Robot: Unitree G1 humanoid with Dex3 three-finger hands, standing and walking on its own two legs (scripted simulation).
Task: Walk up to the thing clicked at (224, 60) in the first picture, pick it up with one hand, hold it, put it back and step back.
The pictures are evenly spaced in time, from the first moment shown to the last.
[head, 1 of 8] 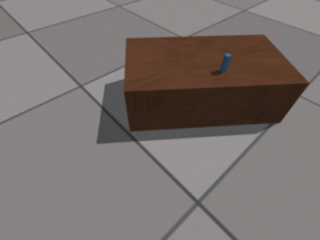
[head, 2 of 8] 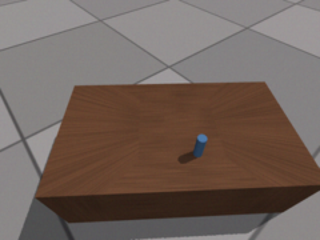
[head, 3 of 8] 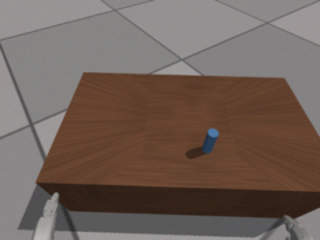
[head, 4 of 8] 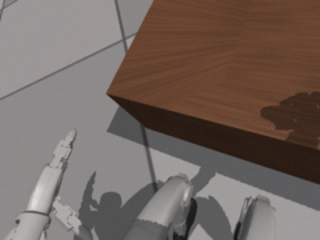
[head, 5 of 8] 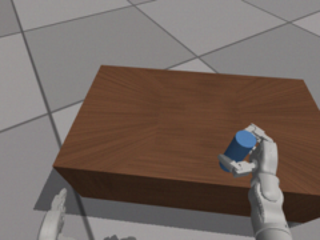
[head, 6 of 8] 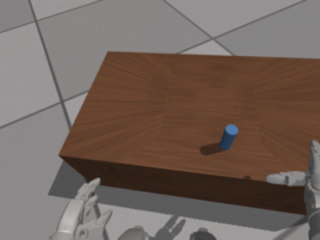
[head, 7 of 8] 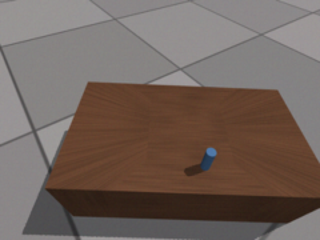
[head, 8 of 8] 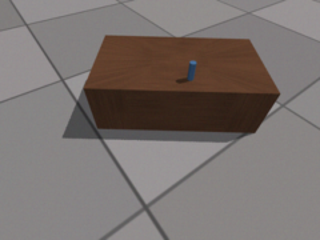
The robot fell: no
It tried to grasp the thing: yes
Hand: right
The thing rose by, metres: 0.31
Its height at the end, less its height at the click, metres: +0.00
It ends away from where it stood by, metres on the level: 0.05
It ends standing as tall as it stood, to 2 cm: yes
